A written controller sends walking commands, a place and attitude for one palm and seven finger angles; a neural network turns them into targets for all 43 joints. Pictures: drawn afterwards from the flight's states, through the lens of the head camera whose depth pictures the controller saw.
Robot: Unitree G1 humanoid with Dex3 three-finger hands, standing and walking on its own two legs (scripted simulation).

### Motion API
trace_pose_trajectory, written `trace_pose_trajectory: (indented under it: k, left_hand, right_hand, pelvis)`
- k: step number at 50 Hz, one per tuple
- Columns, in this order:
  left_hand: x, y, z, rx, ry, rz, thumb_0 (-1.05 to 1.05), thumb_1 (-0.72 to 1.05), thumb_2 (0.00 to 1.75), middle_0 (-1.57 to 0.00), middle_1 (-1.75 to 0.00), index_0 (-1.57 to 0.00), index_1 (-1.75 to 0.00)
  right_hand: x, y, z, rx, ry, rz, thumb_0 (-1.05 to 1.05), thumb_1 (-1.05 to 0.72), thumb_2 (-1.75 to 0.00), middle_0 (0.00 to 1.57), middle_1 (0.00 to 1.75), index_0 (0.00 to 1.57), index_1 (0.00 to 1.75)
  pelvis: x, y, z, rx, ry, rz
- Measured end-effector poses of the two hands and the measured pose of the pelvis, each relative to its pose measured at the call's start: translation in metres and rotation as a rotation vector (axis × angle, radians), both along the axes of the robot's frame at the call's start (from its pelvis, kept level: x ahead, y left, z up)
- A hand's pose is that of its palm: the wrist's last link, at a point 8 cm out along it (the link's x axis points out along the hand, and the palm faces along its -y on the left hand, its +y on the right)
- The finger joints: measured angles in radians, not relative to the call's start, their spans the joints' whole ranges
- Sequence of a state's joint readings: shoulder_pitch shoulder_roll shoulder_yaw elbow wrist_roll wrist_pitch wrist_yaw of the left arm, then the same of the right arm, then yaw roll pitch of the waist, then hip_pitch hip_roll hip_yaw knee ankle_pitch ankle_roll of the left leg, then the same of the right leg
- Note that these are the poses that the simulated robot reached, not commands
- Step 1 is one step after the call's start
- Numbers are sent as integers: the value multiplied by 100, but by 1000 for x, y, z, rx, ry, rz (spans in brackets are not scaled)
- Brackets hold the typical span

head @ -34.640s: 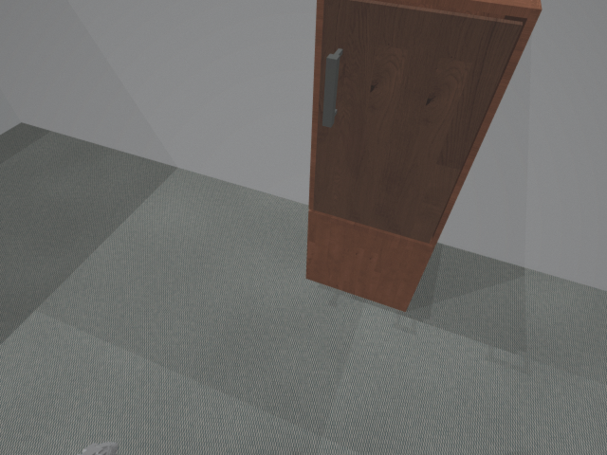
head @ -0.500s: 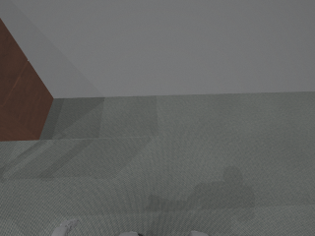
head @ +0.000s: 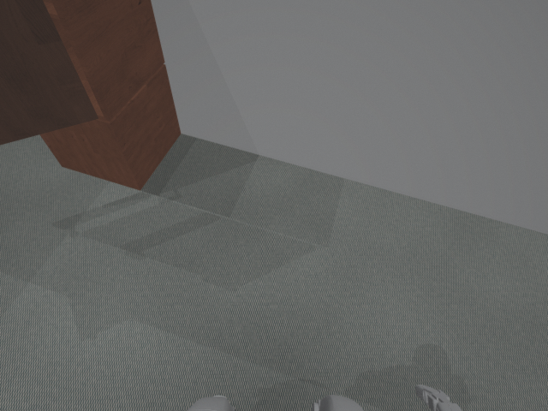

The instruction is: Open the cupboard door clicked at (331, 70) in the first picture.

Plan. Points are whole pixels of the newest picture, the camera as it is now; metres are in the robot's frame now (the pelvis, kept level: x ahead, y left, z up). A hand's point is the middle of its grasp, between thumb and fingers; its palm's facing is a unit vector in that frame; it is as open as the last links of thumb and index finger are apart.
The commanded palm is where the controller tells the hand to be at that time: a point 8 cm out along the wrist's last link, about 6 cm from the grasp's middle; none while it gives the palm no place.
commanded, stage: turn to face it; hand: left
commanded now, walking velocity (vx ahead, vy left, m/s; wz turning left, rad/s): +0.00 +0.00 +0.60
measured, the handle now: out of the picture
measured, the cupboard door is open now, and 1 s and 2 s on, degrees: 46 46 46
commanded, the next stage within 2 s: take the last steps up to it in 0.84 s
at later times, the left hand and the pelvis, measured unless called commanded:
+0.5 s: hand out of the picture +0.03 +0.17 -0.15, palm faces +0.32 -0.92 -0.23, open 7.4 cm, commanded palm none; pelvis +0.03 -0.04 +0.01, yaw +19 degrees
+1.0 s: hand out of the picture +0.02 +0.15 -0.15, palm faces +0.49 -0.83 -0.26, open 7.4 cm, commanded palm none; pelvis +0.06 -0.05 +0.01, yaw +29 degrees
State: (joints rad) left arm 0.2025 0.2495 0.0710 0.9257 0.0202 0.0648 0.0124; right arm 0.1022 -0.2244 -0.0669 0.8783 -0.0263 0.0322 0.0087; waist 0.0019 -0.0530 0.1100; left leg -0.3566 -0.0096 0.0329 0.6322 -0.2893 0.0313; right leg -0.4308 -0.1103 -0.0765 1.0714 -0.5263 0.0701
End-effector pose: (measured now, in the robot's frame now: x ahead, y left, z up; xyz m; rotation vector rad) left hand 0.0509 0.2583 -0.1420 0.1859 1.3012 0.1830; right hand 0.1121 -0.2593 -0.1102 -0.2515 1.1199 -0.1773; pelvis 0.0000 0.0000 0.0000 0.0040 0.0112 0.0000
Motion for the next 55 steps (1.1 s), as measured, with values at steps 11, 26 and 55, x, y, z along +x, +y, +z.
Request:
trace_pose_trajectory:
  k: [11, 26, 55]
  left_hand:
    - [21, -10, 33, 72, -151, 84, 0, 91, 90, -20, -30, -20, -30]
    - [-52, -47, 14, -7, -63, 310, 0, 90, 90, -21, -30, -20, -30]
    - [-80, -90, 26, -12, -39, 550, 0, 91, 90, -20, -30, -20, -30]
  right_hand:
    - [7, -10, -16, 57, 94, 85, 1, -91, -90, 20, 30, 20, 30]
    - [89, 16, -8, 43, 88, 311, 1, -91, -90, 19, 30, 20, 30]
    - [126, 35, -13, 52, 192, 486, 1, -91, -90, 20, 30, 20, 30]
  pelvis:
    - [9, -30, 6, -12, 18, 136]
    - [28, -33, 7, 28, -1, 345]
    - [65, -46, 18, 31, -3, 544]
